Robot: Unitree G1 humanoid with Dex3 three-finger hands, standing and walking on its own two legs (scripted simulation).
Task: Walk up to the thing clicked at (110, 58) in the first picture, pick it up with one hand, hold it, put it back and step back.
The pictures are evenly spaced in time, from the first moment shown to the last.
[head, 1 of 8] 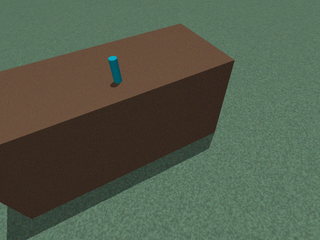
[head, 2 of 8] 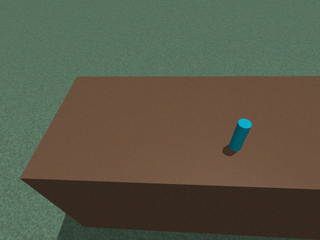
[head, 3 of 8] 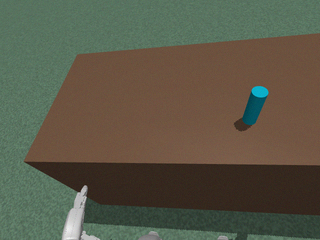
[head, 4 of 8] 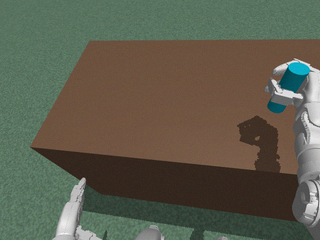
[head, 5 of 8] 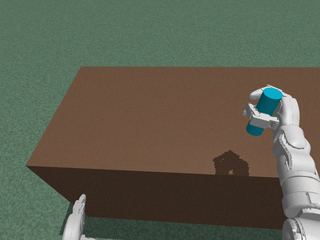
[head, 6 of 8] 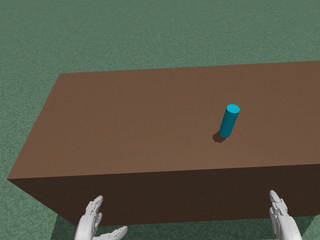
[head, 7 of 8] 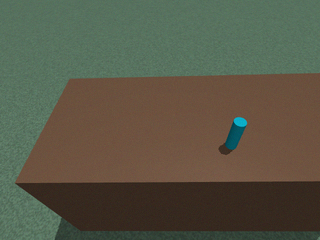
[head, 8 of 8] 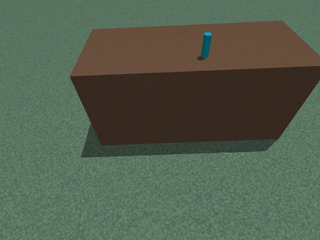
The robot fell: no
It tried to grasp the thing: yes
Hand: right
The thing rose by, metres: 0.24
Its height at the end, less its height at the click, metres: +0.00
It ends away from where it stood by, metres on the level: 0.01
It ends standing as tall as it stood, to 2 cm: yes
